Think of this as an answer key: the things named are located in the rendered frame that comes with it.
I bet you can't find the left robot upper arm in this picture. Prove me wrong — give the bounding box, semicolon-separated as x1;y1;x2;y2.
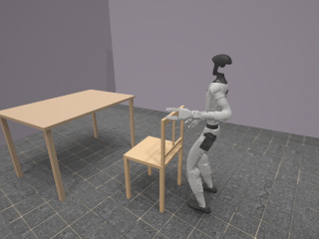
209;83;232;121

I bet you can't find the robot left foot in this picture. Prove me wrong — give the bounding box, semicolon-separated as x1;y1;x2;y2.
187;201;211;214

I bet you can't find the robot torso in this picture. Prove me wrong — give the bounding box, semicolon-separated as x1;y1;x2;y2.
203;80;228;142

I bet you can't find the robot left forearm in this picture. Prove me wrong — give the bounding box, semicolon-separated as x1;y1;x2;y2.
191;111;230;121

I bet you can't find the chair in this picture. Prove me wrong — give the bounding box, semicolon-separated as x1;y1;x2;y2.
123;106;185;213

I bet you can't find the robot right hand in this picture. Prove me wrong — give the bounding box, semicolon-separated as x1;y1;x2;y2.
184;119;201;128

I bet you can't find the table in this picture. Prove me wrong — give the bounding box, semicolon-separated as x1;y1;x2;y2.
0;90;136;201

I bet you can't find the robot left hand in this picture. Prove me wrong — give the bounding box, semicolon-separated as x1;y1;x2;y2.
165;108;191;120

